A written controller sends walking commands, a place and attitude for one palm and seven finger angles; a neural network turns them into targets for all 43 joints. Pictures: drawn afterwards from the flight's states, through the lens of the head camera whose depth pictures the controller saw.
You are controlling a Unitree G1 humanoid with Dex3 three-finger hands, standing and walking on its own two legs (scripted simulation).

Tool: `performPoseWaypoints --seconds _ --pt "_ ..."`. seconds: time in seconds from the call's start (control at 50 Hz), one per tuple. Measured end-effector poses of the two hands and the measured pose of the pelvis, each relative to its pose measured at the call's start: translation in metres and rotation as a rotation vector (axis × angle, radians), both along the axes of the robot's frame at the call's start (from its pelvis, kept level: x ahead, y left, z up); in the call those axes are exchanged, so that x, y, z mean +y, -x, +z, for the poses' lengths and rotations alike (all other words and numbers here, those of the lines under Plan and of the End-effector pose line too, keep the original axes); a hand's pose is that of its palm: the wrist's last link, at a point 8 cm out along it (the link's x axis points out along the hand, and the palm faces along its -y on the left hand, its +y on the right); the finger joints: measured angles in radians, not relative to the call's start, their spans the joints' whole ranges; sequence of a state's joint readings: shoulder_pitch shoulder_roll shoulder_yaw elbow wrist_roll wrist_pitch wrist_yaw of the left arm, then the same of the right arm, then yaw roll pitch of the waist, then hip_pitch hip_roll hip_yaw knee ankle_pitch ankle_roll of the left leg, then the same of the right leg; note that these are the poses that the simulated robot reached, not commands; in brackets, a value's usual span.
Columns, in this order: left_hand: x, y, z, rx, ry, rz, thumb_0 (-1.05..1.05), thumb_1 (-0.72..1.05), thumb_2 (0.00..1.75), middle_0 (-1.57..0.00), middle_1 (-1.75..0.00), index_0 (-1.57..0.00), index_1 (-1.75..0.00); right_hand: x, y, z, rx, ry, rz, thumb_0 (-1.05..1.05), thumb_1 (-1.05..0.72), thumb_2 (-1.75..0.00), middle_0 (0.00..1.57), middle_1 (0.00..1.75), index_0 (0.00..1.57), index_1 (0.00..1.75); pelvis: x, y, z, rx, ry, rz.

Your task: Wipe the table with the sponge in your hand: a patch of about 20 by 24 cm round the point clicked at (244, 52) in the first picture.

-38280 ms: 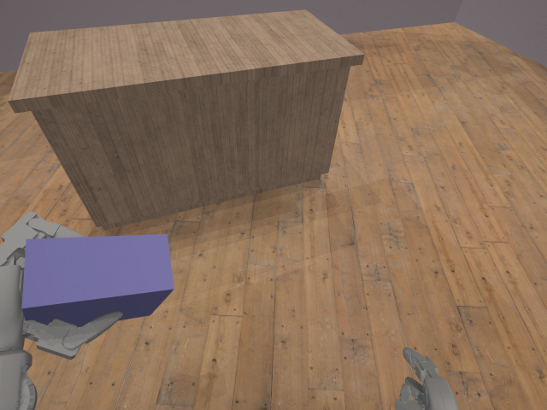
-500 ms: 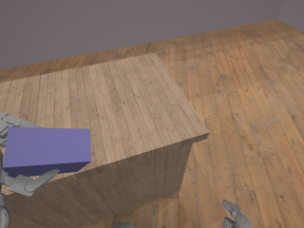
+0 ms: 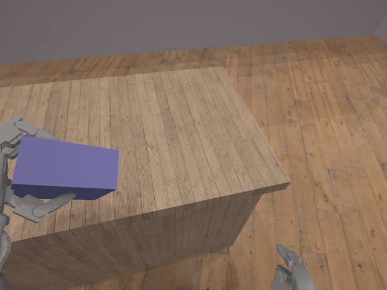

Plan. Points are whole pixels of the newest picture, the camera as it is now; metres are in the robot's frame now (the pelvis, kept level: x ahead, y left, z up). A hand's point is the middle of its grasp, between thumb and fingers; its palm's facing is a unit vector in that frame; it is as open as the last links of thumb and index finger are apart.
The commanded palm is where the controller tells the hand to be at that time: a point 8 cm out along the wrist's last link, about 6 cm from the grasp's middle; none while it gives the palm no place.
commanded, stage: come to a stop and stand still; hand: left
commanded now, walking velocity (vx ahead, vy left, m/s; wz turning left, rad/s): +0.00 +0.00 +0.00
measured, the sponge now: (80, 175) +0.25 +0.24 +0.13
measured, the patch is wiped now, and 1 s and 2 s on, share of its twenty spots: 0.00 0.00 0.00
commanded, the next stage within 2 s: look again from close up in 0.70 s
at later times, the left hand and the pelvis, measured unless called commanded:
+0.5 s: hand (47, 158) +0.26 +0.29 +0.15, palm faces +0.37 -0.85 -0.38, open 10.7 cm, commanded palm +0.19 +0.32 +0.18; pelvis +0.03 +0.04 +0.00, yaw -2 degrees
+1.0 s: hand (47, 168) +0.24 +0.29 +0.15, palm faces +0.35 -0.85 -0.38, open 10.7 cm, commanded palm +0.18 +0.32 +0.18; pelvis +0.01 +0.04 +0.00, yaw -1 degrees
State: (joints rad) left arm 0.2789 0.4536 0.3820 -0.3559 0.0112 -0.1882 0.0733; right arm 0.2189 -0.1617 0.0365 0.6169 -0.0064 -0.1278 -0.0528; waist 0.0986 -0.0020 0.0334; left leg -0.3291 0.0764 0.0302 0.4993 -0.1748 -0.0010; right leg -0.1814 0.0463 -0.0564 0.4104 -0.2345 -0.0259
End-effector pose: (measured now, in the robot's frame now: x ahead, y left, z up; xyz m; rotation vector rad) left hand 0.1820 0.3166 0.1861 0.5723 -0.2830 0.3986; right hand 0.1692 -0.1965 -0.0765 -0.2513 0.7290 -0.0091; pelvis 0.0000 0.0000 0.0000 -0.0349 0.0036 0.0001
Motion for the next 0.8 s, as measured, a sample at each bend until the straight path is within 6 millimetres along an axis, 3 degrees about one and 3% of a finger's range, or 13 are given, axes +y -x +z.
performPoseWaypoints --seconds 0.06,0.22,0.42,0.62,0.8 --pt "0.018 -0.013 -0.008 0.000 0.066 0.056 -0.01 -0.55 1.03 -0.69 -1.29 -0.70 -1.28 -0.007 0.001 0.000 0.006 -0.001 -0.007 0.01 -0.90 -0.90 0.20 0.30 0.20 0.30 0.005 0.003 0.000 -0.011 -0.009 -0.020" --pt "-0.022 -0.023 -0.027 0.066 0.124 -0.187 -0.01 -0.54 1.03 -0.68 -1.30 -0.69 -1.29 -0.018 0.005 0.019 -0.060 0.051 -0.115 0.02 -0.90 -0.90 0.20 0.30 0.20 0.30 0.026 -0.007 0.001 -0.005 -0.016 -0.036" --pt "0.023 -0.034 -0.017 0.015 0.063 -0.083 -0.01 -0.55 1.03 -0.69 -1.30 -0.69 -1.29 0.006 -0.009 0.018 -0.035 0.055 -0.090 0.02 -0.90 -0.90 0.20 0.30 0.20 0.30 0.037 -0.022 0.001 0.011 -0.011 -0.027" --pt "0.011 -0.032 -0.018 0.011 0.114 -0.129 -0.01 -0.54 1.03 -0.68 -1.30 -0.69 -1.29 0.032 -0.033 0.023 -0.097 0.007 -0.048 0.02 -0.90 -0.90 0.20 0.30 0.20 0.30 0.045 -0.024 0.001 0.002 -0.008 -0.029" --pt "0.019 -0.020 -0.016 0.021 0.117 -0.076 -0.01 -0.54 1.03 -0.68 -1.30 -0.69 -1.29 0.029 -0.028 0.025 -0.104 0.010 -0.048 0.01 -0.90 -0.90 0.20 0.30 0.20 0.30 0.045 -0.018 0.003 0.000 -0.005 -0.026"
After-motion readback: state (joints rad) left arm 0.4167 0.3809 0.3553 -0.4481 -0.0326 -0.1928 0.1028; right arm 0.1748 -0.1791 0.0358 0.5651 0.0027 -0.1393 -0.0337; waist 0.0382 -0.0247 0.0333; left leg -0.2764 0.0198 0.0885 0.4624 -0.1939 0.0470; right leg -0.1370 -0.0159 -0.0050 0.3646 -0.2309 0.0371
